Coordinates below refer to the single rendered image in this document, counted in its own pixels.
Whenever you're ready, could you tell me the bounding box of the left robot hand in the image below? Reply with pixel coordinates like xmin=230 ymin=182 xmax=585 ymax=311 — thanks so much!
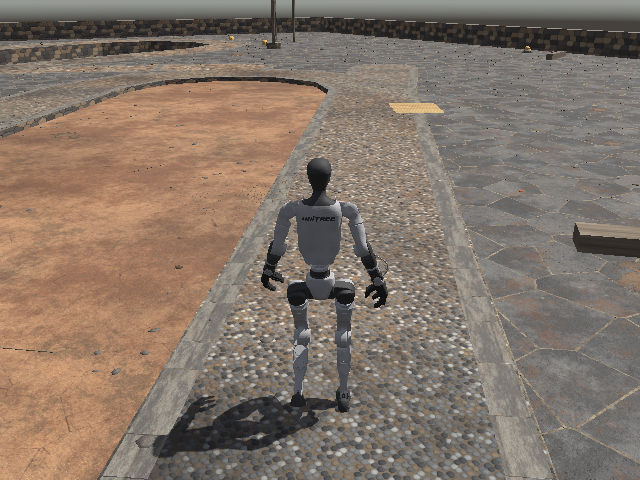
xmin=261 ymin=272 xmax=284 ymax=291

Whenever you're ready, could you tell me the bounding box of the robot left shin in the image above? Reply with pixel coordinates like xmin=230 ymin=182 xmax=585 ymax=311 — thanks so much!
xmin=293 ymin=329 xmax=309 ymax=396

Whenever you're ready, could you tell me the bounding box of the left robot foot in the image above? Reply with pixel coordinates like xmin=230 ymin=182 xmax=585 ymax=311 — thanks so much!
xmin=290 ymin=392 xmax=307 ymax=407

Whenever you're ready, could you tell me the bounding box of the robot right forearm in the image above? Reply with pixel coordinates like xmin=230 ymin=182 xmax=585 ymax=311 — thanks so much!
xmin=361 ymin=241 xmax=384 ymax=286

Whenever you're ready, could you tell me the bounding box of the right robot hand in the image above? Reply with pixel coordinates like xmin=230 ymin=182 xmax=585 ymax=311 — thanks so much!
xmin=365 ymin=281 xmax=388 ymax=308

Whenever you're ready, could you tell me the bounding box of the left robot upper arm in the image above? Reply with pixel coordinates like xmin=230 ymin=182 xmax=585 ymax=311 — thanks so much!
xmin=270 ymin=201 xmax=299 ymax=256

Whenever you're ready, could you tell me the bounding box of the right robot upper arm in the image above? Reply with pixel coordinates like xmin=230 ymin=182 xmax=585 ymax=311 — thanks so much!
xmin=340 ymin=201 xmax=370 ymax=257

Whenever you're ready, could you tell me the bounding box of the robot left forearm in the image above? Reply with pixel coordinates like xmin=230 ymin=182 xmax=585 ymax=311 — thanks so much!
xmin=263 ymin=240 xmax=281 ymax=276

